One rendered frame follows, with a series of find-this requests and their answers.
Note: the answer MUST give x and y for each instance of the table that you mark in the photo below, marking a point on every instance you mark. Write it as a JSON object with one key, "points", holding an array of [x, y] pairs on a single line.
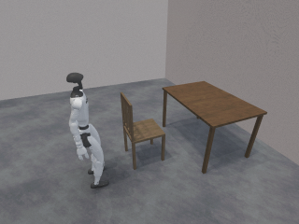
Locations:
{"points": [[214, 107]]}

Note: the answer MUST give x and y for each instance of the robot left shin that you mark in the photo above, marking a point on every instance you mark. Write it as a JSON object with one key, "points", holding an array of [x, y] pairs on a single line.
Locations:
{"points": [[92, 159]]}

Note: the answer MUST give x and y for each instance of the robot right upper arm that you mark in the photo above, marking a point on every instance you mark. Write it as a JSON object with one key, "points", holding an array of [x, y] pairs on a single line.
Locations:
{"points": [[75, 110]]}

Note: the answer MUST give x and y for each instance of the robot right hand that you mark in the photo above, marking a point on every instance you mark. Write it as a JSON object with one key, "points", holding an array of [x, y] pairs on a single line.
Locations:
{"points": [[82, 151]]}

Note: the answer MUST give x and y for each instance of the humanoid robot torso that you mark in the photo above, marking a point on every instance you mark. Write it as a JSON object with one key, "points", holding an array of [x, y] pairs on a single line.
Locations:
{"points": [[83, 116]]}

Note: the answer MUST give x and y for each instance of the chair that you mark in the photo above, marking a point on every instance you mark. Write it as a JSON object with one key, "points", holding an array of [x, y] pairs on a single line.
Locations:
{"points": [[139, 131]]}

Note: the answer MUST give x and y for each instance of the right robot forearm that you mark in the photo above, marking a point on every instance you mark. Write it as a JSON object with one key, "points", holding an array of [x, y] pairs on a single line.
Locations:
{"points": [[75, 132]]}

